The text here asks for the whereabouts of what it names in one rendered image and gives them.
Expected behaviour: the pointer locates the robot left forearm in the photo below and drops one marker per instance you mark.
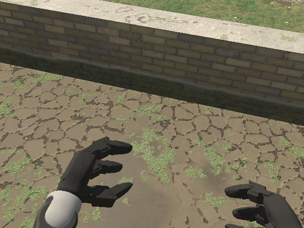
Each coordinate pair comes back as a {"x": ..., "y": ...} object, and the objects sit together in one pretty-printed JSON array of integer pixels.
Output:
[{"x": 60, "y": 210}]

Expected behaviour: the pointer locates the left robot hand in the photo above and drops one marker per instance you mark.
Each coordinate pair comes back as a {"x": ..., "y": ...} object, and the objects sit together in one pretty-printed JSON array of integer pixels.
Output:
[{"x": 87, "y": 164}]

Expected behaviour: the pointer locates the right robot hand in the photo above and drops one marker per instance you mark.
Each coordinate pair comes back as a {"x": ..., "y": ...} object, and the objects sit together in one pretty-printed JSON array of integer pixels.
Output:
[{"x": 271, "y": 210}]

